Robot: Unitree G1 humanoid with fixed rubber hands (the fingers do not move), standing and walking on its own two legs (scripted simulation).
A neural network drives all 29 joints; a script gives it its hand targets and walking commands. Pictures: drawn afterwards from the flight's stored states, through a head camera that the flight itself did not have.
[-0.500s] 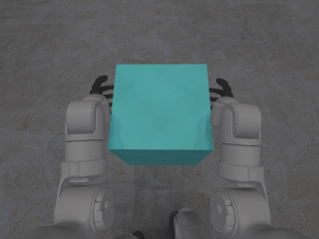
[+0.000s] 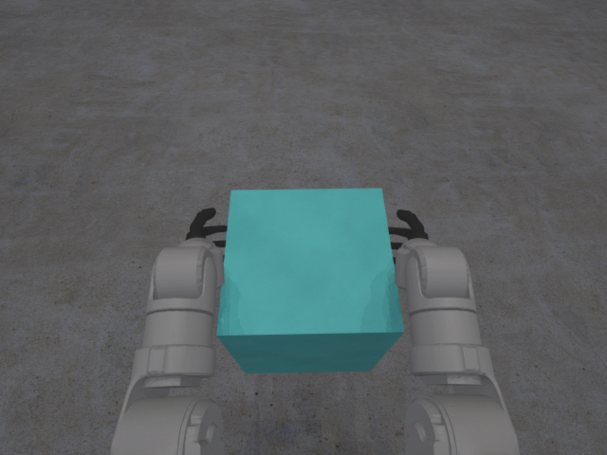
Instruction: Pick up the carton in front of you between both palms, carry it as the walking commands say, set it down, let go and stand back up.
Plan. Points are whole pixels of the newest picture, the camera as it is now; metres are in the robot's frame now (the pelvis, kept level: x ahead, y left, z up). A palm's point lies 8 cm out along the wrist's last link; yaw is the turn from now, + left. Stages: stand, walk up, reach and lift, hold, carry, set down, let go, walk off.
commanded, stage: carry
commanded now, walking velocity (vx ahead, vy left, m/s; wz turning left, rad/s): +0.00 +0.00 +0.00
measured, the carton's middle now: (307, 289) +0.35 +0.01 -0.02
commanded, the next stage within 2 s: hold in 1.26 s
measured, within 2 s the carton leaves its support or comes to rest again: neither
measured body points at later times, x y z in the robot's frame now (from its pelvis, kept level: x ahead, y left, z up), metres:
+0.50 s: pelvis -0.03 +0.02 +0.00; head -0.09 +0.03 +0.44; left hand +0.27 +0.18 +0.03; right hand +0.27 -0.12 +0.03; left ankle -0.06 +0.10 -0.73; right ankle +0.03 -0.11 -0.73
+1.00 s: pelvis -0.06 +0.02 +0.00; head -0.11 +0.02 +0.45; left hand +0.24 +0.17 +0.03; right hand +0.25 -0.13 +0.04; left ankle -0.06 +0.10 -0.73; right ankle +0.03 -0.11 -0.73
